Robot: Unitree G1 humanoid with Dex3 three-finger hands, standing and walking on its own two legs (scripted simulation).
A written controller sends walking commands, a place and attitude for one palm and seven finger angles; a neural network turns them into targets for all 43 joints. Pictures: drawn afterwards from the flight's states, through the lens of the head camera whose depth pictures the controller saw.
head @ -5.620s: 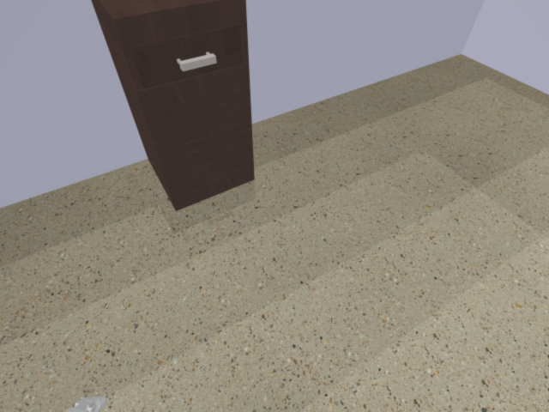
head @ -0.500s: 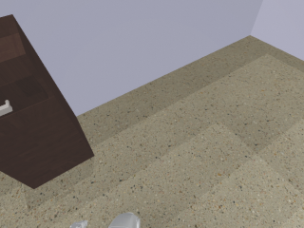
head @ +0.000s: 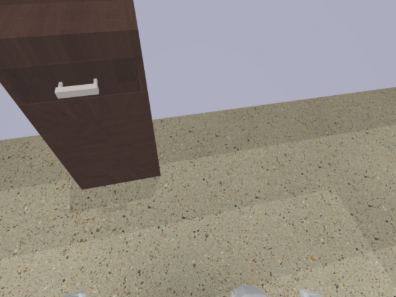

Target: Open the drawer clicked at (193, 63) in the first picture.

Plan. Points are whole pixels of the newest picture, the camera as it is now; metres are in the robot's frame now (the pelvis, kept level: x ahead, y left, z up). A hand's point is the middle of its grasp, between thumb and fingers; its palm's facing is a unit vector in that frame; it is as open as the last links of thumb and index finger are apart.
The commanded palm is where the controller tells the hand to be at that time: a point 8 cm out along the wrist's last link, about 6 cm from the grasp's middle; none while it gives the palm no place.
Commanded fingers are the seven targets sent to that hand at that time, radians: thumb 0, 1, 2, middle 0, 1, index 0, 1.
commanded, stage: turn to face it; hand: left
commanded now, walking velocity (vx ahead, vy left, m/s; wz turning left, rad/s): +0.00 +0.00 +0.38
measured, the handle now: (78, 86) +0.69 +0.44 -0.06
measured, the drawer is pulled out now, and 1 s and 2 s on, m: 0.00 0.00 0.00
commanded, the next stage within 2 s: take the last steps up to it in 0.30 s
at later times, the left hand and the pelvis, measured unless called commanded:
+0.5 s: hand out of the picture +0.01 +0.14 -0.15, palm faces +0.24 -0.94 -0.26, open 7.4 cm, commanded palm none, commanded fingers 0.00 0.90 0.90 -0.20 -0.30 -0.20 -0.30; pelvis +0.01 -0.05 +0.00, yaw +12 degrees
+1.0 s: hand out of the picture +0.04 +0.23 -0.18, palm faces +0.31 -0.94 -0.16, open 7.4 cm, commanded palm none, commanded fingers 0.00 0.90 0.90 -0.20 -0.30 -0.20 -0.30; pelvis +0.07 +0.05 +0.00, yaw +14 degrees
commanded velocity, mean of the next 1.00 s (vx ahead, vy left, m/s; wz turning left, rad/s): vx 0.18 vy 0.01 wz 0.13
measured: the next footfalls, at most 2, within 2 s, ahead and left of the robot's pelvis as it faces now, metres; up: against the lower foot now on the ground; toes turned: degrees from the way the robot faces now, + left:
right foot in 0.18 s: +0.06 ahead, -0.13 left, +0.00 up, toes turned +1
left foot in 0.72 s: +0.02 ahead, +0.12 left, +0.00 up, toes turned +21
